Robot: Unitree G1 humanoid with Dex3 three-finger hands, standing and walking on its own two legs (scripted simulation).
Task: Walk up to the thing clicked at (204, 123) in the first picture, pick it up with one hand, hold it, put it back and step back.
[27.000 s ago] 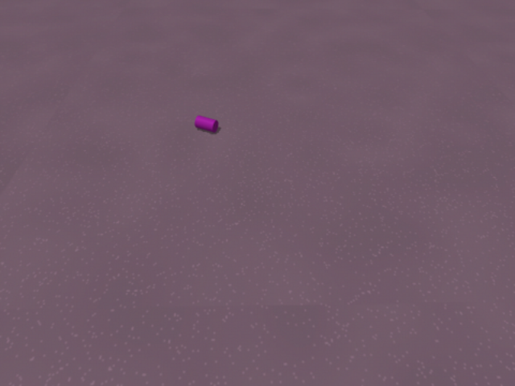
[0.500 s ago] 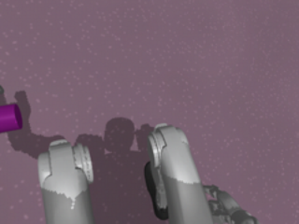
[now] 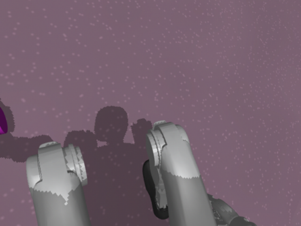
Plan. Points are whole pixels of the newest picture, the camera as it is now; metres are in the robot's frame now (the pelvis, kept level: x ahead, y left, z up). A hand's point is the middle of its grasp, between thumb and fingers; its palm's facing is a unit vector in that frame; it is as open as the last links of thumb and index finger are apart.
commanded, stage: rest palm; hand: left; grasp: from above
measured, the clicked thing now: out of the picture +0.38 +0.36 -0.25
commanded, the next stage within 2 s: close in 0.04 s
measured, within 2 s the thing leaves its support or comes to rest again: neither
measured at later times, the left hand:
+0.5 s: hand out of the picture +0.37 +0.36 -0.23, palm faces -0.42 -0.20 -0.88, open 12.8 cm
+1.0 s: hand out of the picture +0.38 +0.35 -0.23, palm faces -0.38 -0.16 -0.91, open 10.6 cm
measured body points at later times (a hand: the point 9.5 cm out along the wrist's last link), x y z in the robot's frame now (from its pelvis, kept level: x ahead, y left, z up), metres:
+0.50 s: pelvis +0.00 +0.01 -0.01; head +0.23 +0.14 +0.35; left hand +0.39 +0.37 -0.18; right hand +0.10 -0.26 -0.08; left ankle +0.05 +0.13 -0.25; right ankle +0.10 -0.15 -0.25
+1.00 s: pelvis +0.00 +0.01 -0.01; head +0.21 +0.14 +0.36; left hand +0.40 +0.35 -0.18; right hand +0.09 -0.26 -0.08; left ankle +0.05 +0.13 -0.25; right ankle +0.10 -0.15 -0.25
